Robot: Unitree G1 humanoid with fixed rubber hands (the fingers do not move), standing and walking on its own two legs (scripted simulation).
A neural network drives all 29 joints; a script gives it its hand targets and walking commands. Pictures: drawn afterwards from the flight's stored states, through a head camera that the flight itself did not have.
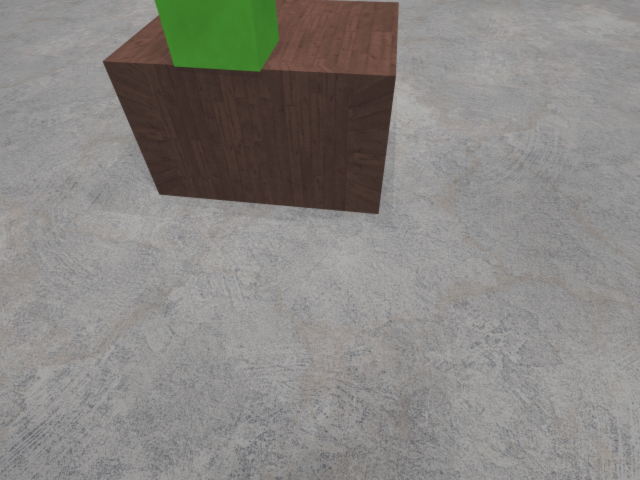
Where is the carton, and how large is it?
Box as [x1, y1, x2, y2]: [155, 0, 278, 71]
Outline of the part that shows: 155,0 174,66 259,71 278,40 274,0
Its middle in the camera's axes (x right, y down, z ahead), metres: -0.35 -0.79 +1.35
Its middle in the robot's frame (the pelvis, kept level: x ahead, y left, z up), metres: +1.55 +0.38 +0.02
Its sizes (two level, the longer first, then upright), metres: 0.316 0.279 0.294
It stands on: a pedestal, 0.65 m high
